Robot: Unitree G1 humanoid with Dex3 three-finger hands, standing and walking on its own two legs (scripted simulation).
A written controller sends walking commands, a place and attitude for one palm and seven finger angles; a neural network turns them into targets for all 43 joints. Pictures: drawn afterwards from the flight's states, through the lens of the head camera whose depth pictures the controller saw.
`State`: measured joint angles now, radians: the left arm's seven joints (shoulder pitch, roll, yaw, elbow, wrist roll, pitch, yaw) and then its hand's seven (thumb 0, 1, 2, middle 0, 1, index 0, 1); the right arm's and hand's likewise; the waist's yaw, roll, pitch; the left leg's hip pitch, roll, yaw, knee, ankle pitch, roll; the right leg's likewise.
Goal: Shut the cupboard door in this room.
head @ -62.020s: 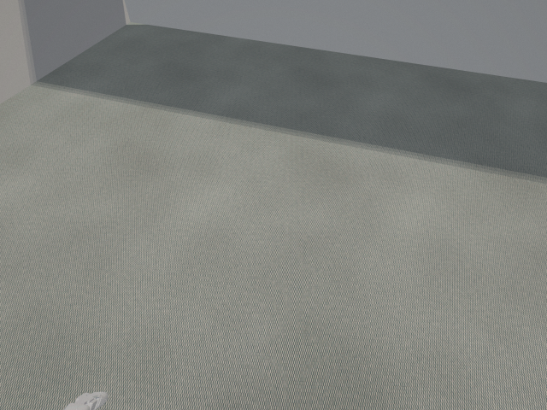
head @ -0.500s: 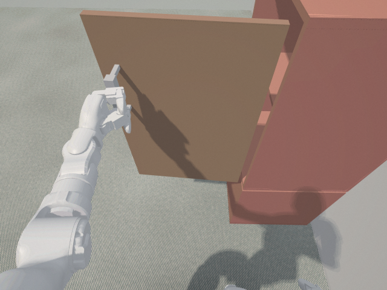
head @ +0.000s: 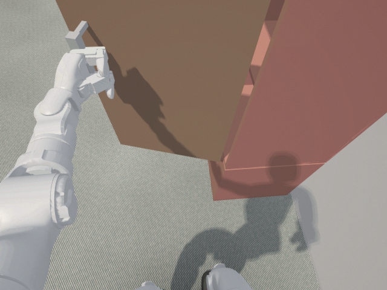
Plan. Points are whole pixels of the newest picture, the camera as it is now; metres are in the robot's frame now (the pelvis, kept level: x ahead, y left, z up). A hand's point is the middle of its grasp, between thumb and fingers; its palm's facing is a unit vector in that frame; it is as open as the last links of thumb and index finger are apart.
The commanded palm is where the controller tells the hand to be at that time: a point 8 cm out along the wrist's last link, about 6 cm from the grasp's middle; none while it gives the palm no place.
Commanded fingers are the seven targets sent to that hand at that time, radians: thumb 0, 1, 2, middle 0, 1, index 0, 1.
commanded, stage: push the door shut along its arc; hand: left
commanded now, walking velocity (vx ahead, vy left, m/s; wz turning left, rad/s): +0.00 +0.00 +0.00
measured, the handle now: (89, 58) +0.59 +0.16 +0.11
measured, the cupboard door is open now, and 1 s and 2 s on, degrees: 74 60 53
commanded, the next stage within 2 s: pull the fist back off the door in 1.02 s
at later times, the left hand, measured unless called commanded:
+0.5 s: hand (129, 60) +0.56 +0.07 +0.12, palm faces -0.38 -0.93 +0.00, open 3.1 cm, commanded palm +0.57 +0.12 +0.11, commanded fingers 0.00 0.90 0.90 -1.30 -1.50 -1.30 -1.50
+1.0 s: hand (144, 47) +0.59 +0.04 +0.12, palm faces -0.44 -0.90 -0.02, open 3.3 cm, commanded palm +0.62 +0.07 +0.11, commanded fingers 0.00 0.90 0.90 -1.30 -1.50 -1.30 -1.50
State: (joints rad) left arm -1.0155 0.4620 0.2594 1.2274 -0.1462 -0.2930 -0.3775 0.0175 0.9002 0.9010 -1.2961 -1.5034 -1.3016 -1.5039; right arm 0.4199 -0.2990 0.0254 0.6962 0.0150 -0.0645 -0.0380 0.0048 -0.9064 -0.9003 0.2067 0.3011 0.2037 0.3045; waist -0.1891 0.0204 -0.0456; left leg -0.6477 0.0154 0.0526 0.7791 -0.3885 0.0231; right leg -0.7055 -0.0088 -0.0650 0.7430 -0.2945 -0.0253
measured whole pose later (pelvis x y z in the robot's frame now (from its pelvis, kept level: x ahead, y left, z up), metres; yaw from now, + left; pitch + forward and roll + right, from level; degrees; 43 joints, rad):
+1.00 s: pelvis +0.00 +0.00 -0.03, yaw +0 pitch +25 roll -2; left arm -1.49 0.58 0.18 1.43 -0.05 -0.18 -0.43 0.01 0.99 0.98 -1.29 -1.50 -1.30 -1.50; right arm 0.43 -0.29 0.04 0.73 -0.04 -0.05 -0.04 0.00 -0.91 -0.90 0.21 0.30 0.21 0.30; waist -0.31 0.04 -0.04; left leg -0.93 0.03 0.03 0.96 -0.46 0.02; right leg -0.97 0.00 -0.09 0.88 -0.35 -0.03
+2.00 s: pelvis +0.01 -0.01 +0.00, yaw +0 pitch +15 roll +0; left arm -1.01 0.15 0.16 1.19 -0.04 -0.37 0.10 0.02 0.90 0.90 -1.30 -1.50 -1.30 -1.50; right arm 0.37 -0.28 -0.02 0.68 -0.03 -0.01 0.05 0.00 -0.91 -0.90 0.20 0.30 0.20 0.30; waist -0.15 0.04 -0.08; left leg -0.62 0.01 0.04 0.76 -0.40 0.01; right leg -0.69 0.00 -0.06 0.74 -0.31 -0.03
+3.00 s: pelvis +0.02 +0.00 +0.04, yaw +1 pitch -4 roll +0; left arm 0.10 0.27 0.10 -0.09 -0.07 -0.04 0.06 0.02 0.89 0.90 -0.87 -1.04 -0.88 -1.04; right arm 0.15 -0.21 0.06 0.57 0.01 0.00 -0.06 0.01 -0.91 -0.90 0.21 0.30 0.20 0.30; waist 0.05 0.07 0.02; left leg -0.06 -0.01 0.02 0.38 -0.26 0.02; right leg -0.12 -0.01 -0.08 0.38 -0.19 -0.02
